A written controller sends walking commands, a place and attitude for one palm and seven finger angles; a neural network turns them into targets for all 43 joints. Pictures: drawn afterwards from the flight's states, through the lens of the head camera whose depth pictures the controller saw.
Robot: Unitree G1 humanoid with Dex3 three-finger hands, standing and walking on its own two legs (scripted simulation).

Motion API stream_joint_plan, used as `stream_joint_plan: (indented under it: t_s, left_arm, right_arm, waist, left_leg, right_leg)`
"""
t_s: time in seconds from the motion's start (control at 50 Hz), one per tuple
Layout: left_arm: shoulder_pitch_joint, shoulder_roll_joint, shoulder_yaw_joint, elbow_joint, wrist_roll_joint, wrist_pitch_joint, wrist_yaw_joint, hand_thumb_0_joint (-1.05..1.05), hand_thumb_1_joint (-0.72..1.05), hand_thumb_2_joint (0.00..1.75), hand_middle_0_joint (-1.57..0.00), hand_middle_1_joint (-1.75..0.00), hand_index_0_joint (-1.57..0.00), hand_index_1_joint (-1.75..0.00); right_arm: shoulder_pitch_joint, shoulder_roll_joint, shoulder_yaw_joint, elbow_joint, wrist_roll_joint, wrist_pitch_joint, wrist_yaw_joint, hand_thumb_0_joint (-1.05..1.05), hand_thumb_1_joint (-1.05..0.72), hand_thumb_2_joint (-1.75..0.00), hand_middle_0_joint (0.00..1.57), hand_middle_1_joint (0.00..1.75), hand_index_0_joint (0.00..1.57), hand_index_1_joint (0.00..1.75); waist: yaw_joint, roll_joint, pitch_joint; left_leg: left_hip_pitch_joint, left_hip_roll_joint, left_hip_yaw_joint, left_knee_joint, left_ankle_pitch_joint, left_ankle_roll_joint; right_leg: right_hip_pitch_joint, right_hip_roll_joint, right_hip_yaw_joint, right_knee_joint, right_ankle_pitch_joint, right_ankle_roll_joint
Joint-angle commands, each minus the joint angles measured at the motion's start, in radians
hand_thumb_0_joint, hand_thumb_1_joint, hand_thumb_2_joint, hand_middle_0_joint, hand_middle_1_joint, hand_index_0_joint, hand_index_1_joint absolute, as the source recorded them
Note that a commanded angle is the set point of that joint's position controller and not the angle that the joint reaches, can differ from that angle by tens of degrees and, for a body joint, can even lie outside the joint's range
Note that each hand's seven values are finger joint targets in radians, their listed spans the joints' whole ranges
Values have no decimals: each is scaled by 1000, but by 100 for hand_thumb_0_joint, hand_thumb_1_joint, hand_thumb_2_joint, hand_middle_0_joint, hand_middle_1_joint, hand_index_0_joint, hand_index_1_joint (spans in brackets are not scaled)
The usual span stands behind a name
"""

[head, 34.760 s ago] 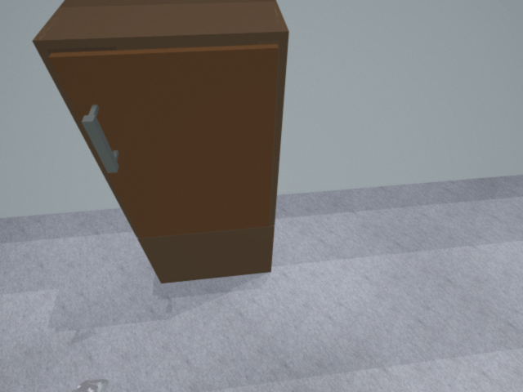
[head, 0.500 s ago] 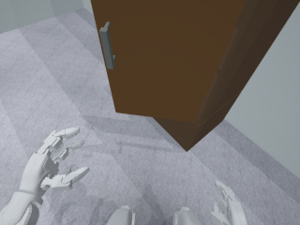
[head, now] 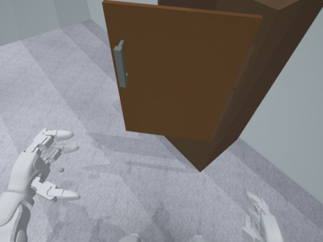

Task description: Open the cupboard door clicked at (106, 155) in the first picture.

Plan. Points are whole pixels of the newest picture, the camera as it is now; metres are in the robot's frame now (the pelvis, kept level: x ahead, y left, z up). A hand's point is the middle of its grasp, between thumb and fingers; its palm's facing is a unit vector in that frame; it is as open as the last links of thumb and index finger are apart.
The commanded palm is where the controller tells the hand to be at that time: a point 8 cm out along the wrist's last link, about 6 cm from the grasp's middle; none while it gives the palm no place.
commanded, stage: raise the hand with hooked fingers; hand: left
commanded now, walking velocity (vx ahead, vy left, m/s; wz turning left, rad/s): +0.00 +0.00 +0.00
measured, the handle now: (122, 64) +0.61 +0.17 +0.08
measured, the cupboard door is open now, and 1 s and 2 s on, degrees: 43 43 43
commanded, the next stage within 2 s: move the hooked fingers beside the handle in 0.88 s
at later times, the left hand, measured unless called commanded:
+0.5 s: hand (55, 139) +0.31 +0.26 +0.10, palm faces -0.05 -1.00 -0.03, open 14.0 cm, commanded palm +0.27 +0.31 +0.10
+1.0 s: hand (54, 142) +0.30 +0.26 +0.10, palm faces -0.04 -1.00 -0.03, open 14.0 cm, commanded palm +0.28 +0.31 +0.10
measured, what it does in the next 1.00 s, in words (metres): stands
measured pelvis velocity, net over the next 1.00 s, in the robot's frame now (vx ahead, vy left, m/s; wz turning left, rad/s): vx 0.01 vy -0.01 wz -0.01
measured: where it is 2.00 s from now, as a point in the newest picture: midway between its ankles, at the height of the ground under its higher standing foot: outside the picture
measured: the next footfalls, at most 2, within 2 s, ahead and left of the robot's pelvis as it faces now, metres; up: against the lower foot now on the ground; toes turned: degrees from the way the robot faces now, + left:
none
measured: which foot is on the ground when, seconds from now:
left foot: down 0.00-1.00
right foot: down 0.00-1.00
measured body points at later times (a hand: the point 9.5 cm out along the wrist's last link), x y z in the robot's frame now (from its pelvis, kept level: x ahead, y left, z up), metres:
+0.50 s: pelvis +0.01 -0.01 +0.02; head +0.06 -0.01 +0.46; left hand +0.30 +0.31 +0.10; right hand +0.16 -0.27 -0.07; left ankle +0.00 +0.10 -0.69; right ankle +0.04 -0.13 -0.69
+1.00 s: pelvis +0.01 -0.01 +0.02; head +0.05 -0.01 +0.47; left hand +0.30 +0.31 +0.10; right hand +0.16 -0.25 -0.06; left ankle +0.00 +0.10 -0.69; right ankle +0.04 -0.13 -0.69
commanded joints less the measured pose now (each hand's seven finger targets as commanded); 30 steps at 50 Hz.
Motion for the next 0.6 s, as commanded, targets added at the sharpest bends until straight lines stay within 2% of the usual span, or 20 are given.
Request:
stream_joint_plan:
  t_s: [0.0,0.02,0.06,0.1,0.12,0.14,0.2,0.22,0.26,0.28,0.3,0.32,0.34,0.4,0.42,0.46,0.48,0.52,0.54,0.58]
  left_arm:
    - [-211,224,112,-153,-32,-34,-30,0,-50,30,-30,-120,-30,-120]
    - [-236,237,119,-139,-39,-27,-41,0,-50,30,-30,-120,-30,-120]
    - [-255,253,138,-134,-40,-27,-56,0,-50,30,-30,-120,-30,-120]
    - [-274,256,136,-116,-40,-24,-67,0,-50,30,-30,-120,-30,-120]
    - [-295,278,149,-94,-43,-18,-74,0,-50,30,-30,-120,-30,-120]
    - [-319,276,149,-87,-48,-15,-82,0,-50,30,-30,-120,-30,-120]
    - [-335,294,173,-13,-53,0,-94,0,-50,30,-30,-120,-30,-120]
    - [-356,312,180,-8,-55,1,-103,0,-50,30,-30,-120,-30,-120]
    - [-379,333,197,1,-56,3,-116,0,-50,30,-30,-120,-30,-120]
    - [-392,322,187,6,-56,3,-118,0,-50,30,-30,-120,-30,-120]
    - [-401,332,193,19,-57,5,-121,0,-50,30,-30,-120,-30,-120]
    - [-425,354,207,31,-63,5,-127,0,-50,30,-30,-120,-30,-120]
    - [-445,361,213,42,-63,4,-132,0,-50,30,-30,-120,-30,-120]
    - [-414,330,195,89,-63,11,-145,0,-50,30,-30,-120,-30,-120]
    - [-411,335,191,93,-64,12,-152,0,-50,30,-30,-120,-30,-120]
    - [-394,336,200,97,-65,9,-154,0,-50,30,-30,-120,-30,-120]
    - [-390,330,199,96,-67,6,-153,0,-50,30,-30,-120,-30,-120]
    - [-407,357,223,74,-74,-6,-146,0,-50,30,-30,-120,-30,-120]
    - [-417,362,227,62,-72,-13,-143,0,-50,30,-30,-120,-30,-120]
    - [-411,350,223,54,-70,-25,-134,0,-50,30,-30,-120,-30,-120]
  right_arm:
    - [-18,-145,-54,-133,9,-43,-22,0,-90,-90,20,30,20,30]
    - [-19,-148,-50,-132,8,-42,-23,0,-90,-90,20,30,20,30]
    - [-14,-144,-51,-128,8,-40,-25,0,-90,-90,20,30,20,30]
    - [-13,-145,-49,-125,8,-41,-26,0,-90,-90,20,30,20,30]
    - [-12,-148,-46,-123,5,-39,-25,0,-90,-90,20,30,20,30]
    - [-14,-146,-43,-119,7,-35,-25,0,-90,-90,20,30,20,30]
    - [-12,-149,-45,-118,10,-28,-31,0,-90,-90,20,30,20,30]
    - [-15,-154,-43,-118,8,-26,-31,0,-90,-90,20,30,20,30]
    - [-9,-150,-44,-119,10,-21,-31,0,-90,-90,20,30,20,30]
    - [-8,-150,-45,-116,12,-19,-33,0,-90,-90,20,30,20,30]
    - [-6,-151,-46,-115,12,-18,-33,0,-90,-90,20,30,20,30]
    - [-5,-154,-43,-115,8,-16,-33,0,-90,-90,20,30,20,30]
    - [0,-155,-43,-111,8,-12,-34,0,-90,-90,20,30,20,30]
    - [4,-154,-48,-114,12,-11,-32,0,-90,-90,20,30,20,30]
    - [5,-157,-48,-118,11,-11,-29,0,-90,-90,20,30,20,30]
    - [11,-157,-53,-121,11,-6,-24,0,-90,-90,20,30,20,30]
    - [9,-156,-54,-121,11,-6,-23,0,-90,-90,20,30,20,30]
    - [11,-159,-56,-123,7,-5,-20,0,-90,-90,20,30,20,30]
    - [11,-156,-54,-122,7,-3,-18,0,-90,-90,20,30,20,30]
    - [16,-152,-58,-121,8,-2,-20,0,-90,-90,20,30,20,30]
  waist:
    - [-3,71,-190]
    - [1,82,-180]
    - [3,81,-229]
    - [0,68,-227]
    - [5,84,-212]
    - [0,87,-207]
    - [1,31,-197]
    - [9,54,-197]
    - [8,65,-235]
    - [3,59,-225]
    - [5,64,-225]
    - [7,49,-211]
    - [3,31,-227]
    - [7,54,-221]
    - [10,41,-205]
    - [11,16,-234]
    - [11,35,-221]
    - [13,13,-227]
    - [15,45,-240]
    - [12,48,-244]
  left_leg:
    - [103,-18,-38,-208,238,-10]
    - [109,-20,-38,-206,261,-12]
    - [143,-19,-35,-207,314,-11]
    - [147,-18,-35,-210,328,-10]
    - [147,-20,-34,-208,337,-11]
    - [154,-19,-33,-216,335,-12]
    - [132,-21,-29,-229,292,-8]
    - [135,-23,-28,-227,310,-10]
    - [154,-24,-19,-231,327,-7]
    - [158,-22,-20,-234,332,-7]
    - [156,-23,-17,-237,327,-6]
    - [148,-23,-18,-233,332,-5]
    - [152,-22,-18,-239,336,-4]
    - [156,-26,-11,-248,328,-4]
    - [152,-25,-11,-243,340,-3]
    - [146,-26,-4,-244,346,-1]
    - [142,-28,0,-243,338,-1]
    - [136,-26,1,-238,347,0]
    - [140,-28,3,-241,348,-1]
    - [153,-27,4,-246,353,-1]
  right_leg:
    - [158,51,22,-124,116,-29]
    - [171,58,25,-123,140,-36]
    - [197,55,26,-125,193,-34]
    - [201,55,27,-131,211,-31]
    - [206,60,29,-130,220,-37]
    - [203,59,27,-136,221,-36]
    - [213,54,34,-160,186,-30]
    - [231,56,38,-158,201,-37]
    - [253,51,46,-166,225,-33]
    - [244,52,42,-170,231,-31]
    - [249,51,46,-175,228,-30]
    - [262,55,53,-178,235,-35]
    - [273,53,52,-180,244,-32]
    - [263,48,54,-190,235,-31]
    - [271,51,59,-191,248,-35]
    - [289,48,63,-192,263,-29]
    - [281,46,69,-197,259,-28]
    - [300,46,75,-193,270,-30]
    - [304,45,78,-193,273,-30]
    - [295,46,70,-191,276,-27]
